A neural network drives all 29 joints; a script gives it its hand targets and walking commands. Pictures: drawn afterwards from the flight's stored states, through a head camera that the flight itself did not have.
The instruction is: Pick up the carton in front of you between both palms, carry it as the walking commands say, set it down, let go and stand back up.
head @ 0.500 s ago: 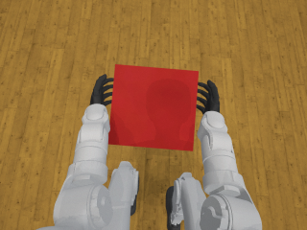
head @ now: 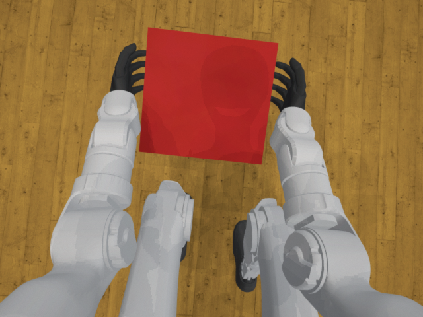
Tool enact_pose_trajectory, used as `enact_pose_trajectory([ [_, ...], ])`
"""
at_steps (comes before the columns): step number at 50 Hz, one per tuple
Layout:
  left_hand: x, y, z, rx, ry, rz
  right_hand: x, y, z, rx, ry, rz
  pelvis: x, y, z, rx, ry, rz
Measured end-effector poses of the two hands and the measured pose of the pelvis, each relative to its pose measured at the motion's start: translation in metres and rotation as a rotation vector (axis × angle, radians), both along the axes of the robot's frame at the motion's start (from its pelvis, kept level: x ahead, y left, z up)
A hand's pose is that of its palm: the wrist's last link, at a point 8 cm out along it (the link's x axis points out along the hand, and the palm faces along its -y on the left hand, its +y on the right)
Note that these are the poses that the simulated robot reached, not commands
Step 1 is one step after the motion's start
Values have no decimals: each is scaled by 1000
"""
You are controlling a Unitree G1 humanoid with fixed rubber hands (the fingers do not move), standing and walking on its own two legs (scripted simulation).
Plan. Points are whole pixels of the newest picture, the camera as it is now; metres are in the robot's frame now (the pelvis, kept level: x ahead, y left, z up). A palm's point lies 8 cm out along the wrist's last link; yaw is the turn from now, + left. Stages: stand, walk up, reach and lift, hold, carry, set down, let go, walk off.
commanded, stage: set down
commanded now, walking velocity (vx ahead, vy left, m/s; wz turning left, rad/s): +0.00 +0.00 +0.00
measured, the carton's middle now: (207, 103) +0.49 +0.09 -0.22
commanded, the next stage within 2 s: none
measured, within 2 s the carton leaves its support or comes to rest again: rests again in 0.86 s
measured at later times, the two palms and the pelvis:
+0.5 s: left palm (141, 92) +0.49 +0.23 -0.24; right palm (272, 113) +0.50 -0.06 -0.23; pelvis -0.01 +0.00 -0.08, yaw -1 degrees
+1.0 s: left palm (142, 87) +0.51 +0.24 -0.25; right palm (275, 109) +0.51 -0.07 -0.25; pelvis -0.01 -0.01 -0.10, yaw -2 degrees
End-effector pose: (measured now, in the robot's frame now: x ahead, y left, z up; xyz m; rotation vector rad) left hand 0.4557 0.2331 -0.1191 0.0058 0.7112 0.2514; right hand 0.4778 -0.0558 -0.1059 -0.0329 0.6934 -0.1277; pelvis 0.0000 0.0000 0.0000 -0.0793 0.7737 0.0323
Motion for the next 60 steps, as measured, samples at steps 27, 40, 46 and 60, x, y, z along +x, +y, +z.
enact_pose_trajectory([
  [27,37,1,-119,-11,22,-80,20,-4,-126,3,26,-4,-9,-2,-84,1,-88,-16],
  [40,42,2,-122,-28,27,-89,26,-8,-129,26,39,35,-12,-6,-91,5,-88,-35],
  [46,47,3,-127,-32,26,-97,31,-10,-135,44,31,48,-10,-6,-94,8,-80,-44],
  [60,54,4,-136,-61,12,-106,39,-15,-145,71,7,78,-3,-6,-96,16,-48,-53],
])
